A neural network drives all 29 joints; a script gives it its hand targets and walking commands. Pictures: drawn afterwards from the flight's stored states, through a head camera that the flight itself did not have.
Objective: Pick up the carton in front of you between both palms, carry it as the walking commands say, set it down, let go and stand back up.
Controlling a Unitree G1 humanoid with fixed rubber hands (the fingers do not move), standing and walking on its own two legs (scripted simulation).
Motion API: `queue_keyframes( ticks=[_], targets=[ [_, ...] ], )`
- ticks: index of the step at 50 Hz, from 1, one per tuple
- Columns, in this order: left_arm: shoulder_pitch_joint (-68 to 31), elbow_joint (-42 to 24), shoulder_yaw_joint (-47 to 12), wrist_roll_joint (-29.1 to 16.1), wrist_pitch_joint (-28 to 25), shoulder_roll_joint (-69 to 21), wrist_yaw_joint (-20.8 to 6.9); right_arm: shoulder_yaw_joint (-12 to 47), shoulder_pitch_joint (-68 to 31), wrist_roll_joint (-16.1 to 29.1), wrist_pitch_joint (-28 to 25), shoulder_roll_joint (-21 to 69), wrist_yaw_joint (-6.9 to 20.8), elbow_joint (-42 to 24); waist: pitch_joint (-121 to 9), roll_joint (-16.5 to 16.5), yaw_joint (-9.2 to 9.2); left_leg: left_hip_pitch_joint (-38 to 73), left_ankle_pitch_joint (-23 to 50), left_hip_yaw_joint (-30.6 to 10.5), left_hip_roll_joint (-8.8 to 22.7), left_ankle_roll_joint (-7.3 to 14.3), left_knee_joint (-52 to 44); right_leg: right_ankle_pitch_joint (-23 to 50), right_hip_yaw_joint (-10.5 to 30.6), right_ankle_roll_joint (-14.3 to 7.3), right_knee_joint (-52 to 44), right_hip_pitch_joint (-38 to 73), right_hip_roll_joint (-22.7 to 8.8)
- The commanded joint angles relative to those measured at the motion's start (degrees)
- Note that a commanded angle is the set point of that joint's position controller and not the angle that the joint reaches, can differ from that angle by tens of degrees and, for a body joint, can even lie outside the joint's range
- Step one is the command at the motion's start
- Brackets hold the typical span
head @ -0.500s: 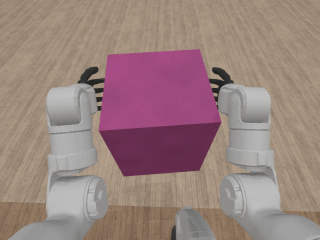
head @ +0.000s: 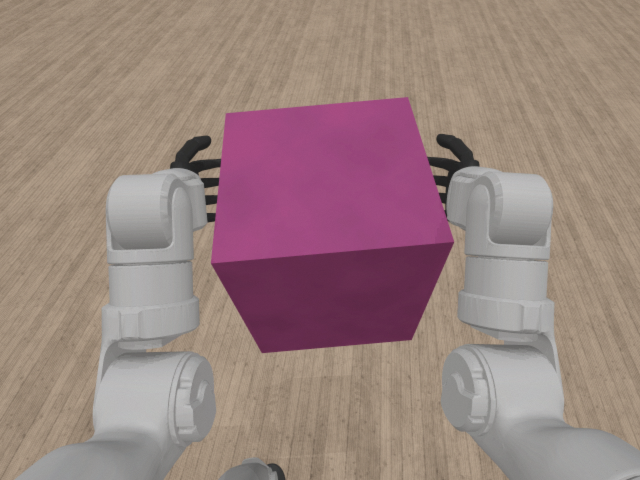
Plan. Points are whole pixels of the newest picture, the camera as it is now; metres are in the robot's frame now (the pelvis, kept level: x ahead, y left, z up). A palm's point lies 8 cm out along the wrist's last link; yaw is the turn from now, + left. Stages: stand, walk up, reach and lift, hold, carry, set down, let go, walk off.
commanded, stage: carry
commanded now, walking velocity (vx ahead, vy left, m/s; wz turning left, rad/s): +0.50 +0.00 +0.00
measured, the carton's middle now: (327, 237) +0.38 +0.00 +0.10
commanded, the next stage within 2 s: none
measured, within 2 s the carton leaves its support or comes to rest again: neither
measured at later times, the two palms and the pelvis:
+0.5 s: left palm (248, 58) +0.68 +0.12 +0.19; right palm (433, 66) +0.68 -0.18 +0.19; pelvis +0.31 -0.03 +0.02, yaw +0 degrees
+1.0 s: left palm (250, 50) +0.91 +0.15 +0.11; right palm (389, 49) +0.91 -0.15 +0.11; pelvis +0.63 +0.00 +0.03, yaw -2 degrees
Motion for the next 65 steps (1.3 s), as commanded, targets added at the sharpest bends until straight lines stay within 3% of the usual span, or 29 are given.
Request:
queue_keyframes(
  ticks=[1,2,3,4,5,7,13,19,21,22,23,24,25,27,28,32,35,41,44,45,46,47,48,50,51,53,56,60,65],
  targets=[
    [-40.3,-1.3,-30.6,-23.2,0.0,-58.7,-14.5,32.0,-35.8,24.6,-0.4,57.9,13.2,4.3,-33.0,11.0,-5.92,45.0,-15.7,-23.8,9.8,6.7,-11.1,29.9,-0.9,-0.9,27.6,-15.8,0.1],
    [-41.3,-0.2,-29.5,-22.3,0.0,-58.1,-14.5,31.7,-38.1,25.0,-0.5,58.9,13.6,4.8,-29.8,18.1,-6.12,51.1,-4.9,-44.5,17.7,11.2,-16.8,4.4,3.3,-0.3,38.3,-32.0,7.7],
    [-41.4,1.4,-28.6,-21.7,-0.2,-59.1,-14.3,31.8,-39.5,25.7,-0.3,60.6,14.1,4.1,-29.1,14.6,-5.46,51.5,3.6,-42.9,18.7,12.7,-14.8,3.7,8.6,-1.9,46.5,-36.6,5.7],
    [-41.6,1.1,-28.3,-21.4,-0.4,-59.6,-14.1,32.5,-41.9,27.3,-0.6,62.6,14.7,2.1,-27.9,8.3,-5.47,48.6,12.5,-36.8,18.1,12.3,-11.9,5.1,8.4,-2.7,49.4,-38.2,3.7],
    [-42.2,0.4,-27.8,-21.2,-0.6,-60.0,-13.8,33.3,-45.5,29.0,-1.0,63.9,15.1,-1.0,-26.8,3.8,-5.53,45.5,15.2,-32.2,17.3,10.8,-11.5,8.2,9.3,-3.0,47.5,-38.5,1.9],
    [-43.1,-1.5,-27.6,-21.2,-0.7,-61.4,-12.9,34.3,-50.2,31.8,-1.2,66.6,15.3,-5.2,-26.5,5.7,-3.91,40.8,10.4,-25.4,15.3,7.6,-14.3,12.2,9.4,-2.7,40.2,-35.2,0.0],
    [-42.4,-5.1,-29.3,-21.0,0.1,-59.5,-10.9,33.9,-47.6,31.2,-0.3,64.0,14.3,-7.0,-25.1,7.9,-4.67,41.1,13.6,-14.4,13.1,9.0,-17.3,18.3,5.7,-1.1,19.3,-33.1,-0.6],
    [-39.9,1.1,-28.9,-21.1,0.9,-59.5,-12.9,32.5,-41.4,26.9,0.1,62.0,14.1,0.4,-20.8,10.1,-4.77,41.1,25.5,-6.3,10.1,3.7,-13.8,30.3,-0.7,-2.2,-2.0,-21.7,2.9],
    [-39.6,3.8,-28.1,-21.4,0.7,-60.6,-13.9,32.1,-40.3,26.0,-0.2,62.4,14.1,2.6,-23.0,8.9,-1.68,37.7,32.7,-1.5,7.8,0.4,-3.5,32.4,-4.2,-3.3,-8.1,-7.8,5.4],
    [-38.5,5.7,-27.4,-21.4,0.3,-60.8,-14.5,31.8,-39.8,25.6,-0.4,62.5,14.1,4.0,-26.1,6.3,0.40,29.3,26.8,0.0,5.8,-1.3,5.4,30.0,-1.3,-4.4,-6.7,5.4,3.1],
    [-37.1,6.9,-26.3,-21.2,-0.1,-60.3,-14.8,31.5,-39.6,25.4,-0.5,62.8,14.2,5.1,-30.6,-2.8,1.83,15.5,8.9,-0.6,3.1,-3.1,17.8,28.6,16.2,-6.8,-5.9,18.9,-9.0],
    [-38.3,7.4,-26.3,-20.8,-0.9,-59.7,-14.9,30.9,-40.7,25.1,-0.5,64.0,14.2,5.4,-31.3,-17.9,1.47,-3.2,-17.1,-3.1,-4.7,-4.3,30.1,32.0,37.2,-13.9,-9.8,29.8,-18.3],
    [-37.8,6.9,-25.9,-21.3,-1.3,-61.6,-15.2,31.0,-41.7,25.1,-0.8,64.7,14.2,5.2,-30.2,-15.2,1.56,-9.4,-18.8,-8.1,-2.5,-2.6,36.7,30.7,36.8,-14.5,-10.1,29.7,-17.7],
    [-40.0,2.7,-26.9,-22.7,-2.5,-64.9,-15.8,31.6,-41.2,25.7,-1.8,67.8,14.1,4.2,-27.0,-4.2,1.44,-10.0,-13.0,-9.3,0.9,-1.8,34.4,37.0,27.9,-11.8,-10.2,23.5,-15.4],
    [-40.8,0.5,-27.9,-23.4,-3.1,-66.7,-16.0,31.7,-40.1,25.6,-2.4,69.1,14.0,3.3,-26.1,-3.1,1.08,-8.4,-10.9,-9.5,2.4,-2.2,30.8,38.3,24.2,-10.7,-11.3,20.5,-14.9],
    [-34.5,-4.4,-30.8,-23.4,-4.8,-70.6,-16.8,34.2,-31.0,23.9,-4.5,72.6,13.6,0.0,-26.5,-6.6,0.61,-4.2,-7.8,-6.0,2.3,-4.1,17.9,39.4,15.8,-10.0,-15.7,18.8,-12.8],
    [-26.9,-8.3,-34.2,-22.5,-6.3,-71.4,-17.3,37.8,-22.1,22.2,-6.2,73.7,13.5,-3.0,-24.7,-6.4,0.72,-4.9,-2.4,-3.3,2.0,-4.6,7.8,45.3,10.9,-9.2,-16.0,21.6,-10.9],
    [-11.4,-20.6,-43.0,-21.0,-8.8,-68.7,-17.4,46.9,-7.4,21.3,-8.3,71.8,14.1,-15.5,-20.2,-7.0,0.88,0.8,10.0,1.6,-1.0,-3.4,-9.2,59.2,3.5,-6.7,-14.1,24.5,-7.9],
    [-1.4,-24.4,-45.5,-19.3,-8.7,-64.7,-17.5,48.8,1.1,20.8,-8.1,68.1,15.1,-19.5,-22.7,-6.5,-0.11,19.1,14.6,5.9,-3.8,-1.3,-18.0,66.8,-1.1,-3.8,-3.1,19.2,-6.0],
    [1.7,-24.9,-46.2,-18.8,-8.5,-63.3,-17.7,48.9,4.8,20.1,-8.0,66.8,15.6,-19.7,-25.5,-4.6,-1.01,31.7,12.0,5.1,-2.3,-0.7,-16.9,60.8,-2.5,-2.3,4.2,11.4,-5.0],
    [3.6,-25.4,-46.9,-18.7,-8.2,-62.0,-18.1,48.7,8.5,19.4,-7.8,65.3,16.1,-20.2,-29.1,1.4,-2.21,44.9,11.1,-7.0,8.6,0.9,-13.7,40.8,-1.4,-0.7,15.8,-0.9,-4.4],
    [6.2,-26.2,-47.9,-19.1,-7.4,-63.5,-18.5,48.0,11.0,17.8,-8.1,62.6,16.3,-18.9,-34.1,15.3,-2.36,61.6,8.9,-30.2,21.9,10.7,-13.6,20.0,1.1,1.2,30.6,-21.9,2.3],
    [7.0,-26.3,-47.4,-18.9,-7.2,-61.7,-18.8,48.2,14.2,18.5,-8.0,65.3,16.6,-17.4,-29.9,15.9,-2.45,59.5,11.3,-35.6,22.7,12.0,-18.4,5.0,4.4,0.5,38.9,-31.9,5.3],
    [7.5,-26.4,-48.6,-20.0,-7.4,-63.0,-19.3,48.5,13.5,19.7,-8.1,66.8,17.2,-21.1,-25.0,5.5,-2.34,50.9,16.4,-25.5,20.0,9.2,-18.3,8.6,7.9,-0.8,39.2,-33.7,-0.5],
    [7.8,-26.5,-48.9,-20.6,-7.7,-63.8,-19.4,49.0,12.1,20.4,-8.1,67.1,17.4,-22.7,-22.1,2.7,-2.06,44.7,15.0,-21.1,18.7,7.0,-20.2,11.5,8.2,-0.6,34.8,-31.4,-2.3],
    [8.8,-26.8,-49.2,-20.6,-7.9,-64.2,-19.2,49.8,11.5,21.7,-8.0,66.7,17.8,-24.0,-20.4,5.4,-1.76,37.4,6.2,-15.2,16.3,4.8,-24.5,15.2,6.0,0.4,27.5,-26.7,-2.6],
    [11.4,-26.0,-49.0,-19.3,-7.8,-63.3,-18.4,50.1,13.1,22.6,-7.7,64.8,18.4,-23.6,-16.4,8.4,-1.59,33.4,-1.9,-10.6,14.9,5.2,-29.3,20.2,3.6,1.9,18.3,-27.1,-3.1],
    [13.0,-25.7,-48.2,-18.3,-7.0,-61.0,-17.7,49.8,13.7,22.8,-6.9,61.5,18.7,-23.3,-11.4,8.1,-1.74,32.3,3.6,-5.4,12.6,4.0,-29.9,29.4,0.2,2.4,6.7,-26.4,-2.7],
    [12.4,-24.8,-47.5,-18.4,-5.7,-57.9,-17.8,48.9,14.1,21.5,-5.9,58.6,18.1,-21.5,-6.0,8.9,-1.78,33.8,8.4,-2.5,12.4,2.8,-28.5,33.6,-1.7,0.4,-0.8,-23.7,-2.0]
  ],
)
